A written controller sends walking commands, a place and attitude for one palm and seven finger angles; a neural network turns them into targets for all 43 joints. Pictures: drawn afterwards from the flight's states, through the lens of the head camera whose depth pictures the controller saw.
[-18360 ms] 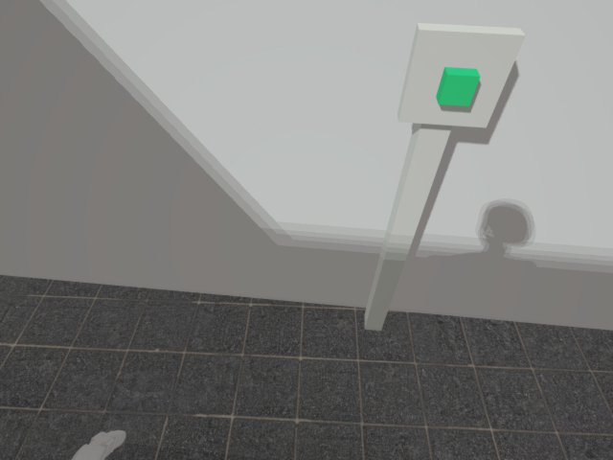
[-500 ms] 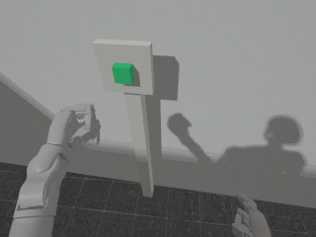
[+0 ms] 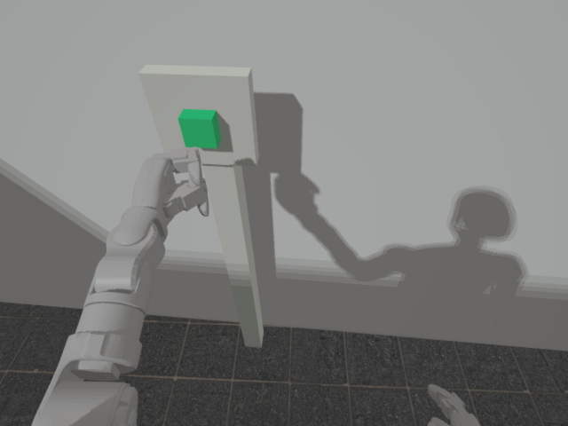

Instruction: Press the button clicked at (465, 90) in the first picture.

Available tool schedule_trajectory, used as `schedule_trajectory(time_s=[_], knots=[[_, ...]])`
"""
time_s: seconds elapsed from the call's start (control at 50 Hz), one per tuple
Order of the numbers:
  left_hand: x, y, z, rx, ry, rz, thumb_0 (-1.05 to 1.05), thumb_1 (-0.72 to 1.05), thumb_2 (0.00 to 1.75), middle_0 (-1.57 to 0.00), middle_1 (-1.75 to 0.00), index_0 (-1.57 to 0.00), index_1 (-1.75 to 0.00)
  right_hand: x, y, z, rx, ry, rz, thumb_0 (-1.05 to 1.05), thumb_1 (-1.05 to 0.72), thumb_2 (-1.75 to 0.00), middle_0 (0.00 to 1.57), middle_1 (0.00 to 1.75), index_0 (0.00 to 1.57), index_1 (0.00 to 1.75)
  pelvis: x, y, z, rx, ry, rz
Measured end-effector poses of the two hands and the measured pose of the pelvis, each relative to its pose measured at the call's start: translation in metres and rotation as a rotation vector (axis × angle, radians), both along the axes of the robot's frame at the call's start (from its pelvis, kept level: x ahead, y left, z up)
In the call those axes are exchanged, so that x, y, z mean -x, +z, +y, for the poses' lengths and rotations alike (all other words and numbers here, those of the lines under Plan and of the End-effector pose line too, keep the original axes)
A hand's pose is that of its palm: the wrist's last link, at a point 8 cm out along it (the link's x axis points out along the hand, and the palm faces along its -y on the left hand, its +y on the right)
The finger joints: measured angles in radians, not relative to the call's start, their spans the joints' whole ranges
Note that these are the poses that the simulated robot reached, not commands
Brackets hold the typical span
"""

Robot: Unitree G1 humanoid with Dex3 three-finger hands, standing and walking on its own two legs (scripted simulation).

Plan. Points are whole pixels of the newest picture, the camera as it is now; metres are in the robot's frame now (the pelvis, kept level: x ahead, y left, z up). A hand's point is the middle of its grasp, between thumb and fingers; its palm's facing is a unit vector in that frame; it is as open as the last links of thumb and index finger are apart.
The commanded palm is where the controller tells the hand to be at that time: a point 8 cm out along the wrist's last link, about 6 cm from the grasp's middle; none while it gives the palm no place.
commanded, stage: aim a knuckle at the button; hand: left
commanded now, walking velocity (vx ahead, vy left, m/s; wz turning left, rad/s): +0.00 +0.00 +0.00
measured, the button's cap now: (201, 127) +0.51 +0.15 +0.18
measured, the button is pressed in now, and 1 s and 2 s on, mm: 0 0 6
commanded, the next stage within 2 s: press the button with the knuckle in 1.16 s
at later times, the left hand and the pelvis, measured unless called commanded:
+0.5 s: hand (200, 194) +0.39 +0.14 +0.14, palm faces +0.00 -1.00 -0.03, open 3.1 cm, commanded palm +0.38 +0.19 +0.15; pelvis +0.00 -0.02 +0.00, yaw -1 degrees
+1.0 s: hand (206, 182) +0.41 +0.13 +0.15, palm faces -0.04 -1.00 -0.01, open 3.1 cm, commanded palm +0.39 +0.19 +0.15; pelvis +0.01 -0.01 +0.00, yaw -1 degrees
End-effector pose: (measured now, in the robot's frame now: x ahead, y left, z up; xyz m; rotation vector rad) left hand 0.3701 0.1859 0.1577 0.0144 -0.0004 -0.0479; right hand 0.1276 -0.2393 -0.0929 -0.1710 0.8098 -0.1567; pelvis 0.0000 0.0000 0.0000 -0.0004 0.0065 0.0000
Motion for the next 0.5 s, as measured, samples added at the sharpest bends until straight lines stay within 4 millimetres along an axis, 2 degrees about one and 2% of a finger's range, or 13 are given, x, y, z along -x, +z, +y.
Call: schedule_trajectory(time_s=[0.12,0.2,0.28,0.34,0.44,0.5], knots=[[-0.021,-0.004,-0.011,-0.002,0.011,0.014,0.02,0.90,0.90,-1.30,-1.50,-1.30,-1.50,0.019,-0.006,-0.012,0.010,-0.032,0.063,0.02,-0.91,-0.89,0.20,0.30,0.20,0.30,0.001,0.000,-0.005,-0.001,-0.003,0.014],[-0.028,0.002,-0.014,-0.002,0.019,-0.024,0.02,0.90,0.90,-1.30,-1.50,-1.29,-1.50,0.031,-0.009,-0.018,0.001,-0.060,0.086,0.02,-0.91,-0.89,0.20,0.30,0.20,0.30,-0.001,0.000,-0.008,-0.005,-0.019,0.024],[-0.025,0.006,-0.012,-0.001,0.021,-0.048,0.02,0.90,0.90,-1.30,-1.50,-1.29,-1.50,0.036,-0.011,-0.023,-0.016,-0.078,0.092,0.02,-0.91,-0.89,0.20,0.30,0.20,0.30,-0.007,0.001,-0.012,-0.008,-0.030,0.023],[-0.018,0.000,-0.005,0.000,0.029,-0.024,0.02,0.90,0.90,-1.30,-1.50,-1.29,-1.50,0.035,-0.011,-0.026,-0.024,-0.083,0.091,0.02,-0.91,-0.89,0.20,0.30,0.20,0.30,-0.008,0.001,-0.016,-0.009,-0.031,0.018],[-0.007,-0.016,0.005,-0.005,0.052,0.025,0.02,0.90,0.90,-1.30,-1.50,-1.29,-1.50,0.025,-0.007,-0.032,-0.010,-0.065,0.074,0.02,-0.91,-0.89,0.20,0.30,0.20,0.30,-0.005,0.000,-0.020,-0.006,-0.020,0.013],[-0.002,-0.012,0.005,-0.020,0.051,-0.009,0.02,0.90,0.90,-1.30,-1.50,-1.29,-1.50,0.016,-0.004,-0.033,0.003,-0.048,0.052,0.02,-0.91,-0.89,0.20,0.30,0.20,0.30,-0.002,0.000,-0.021,-0.005,-0.014,0.012]])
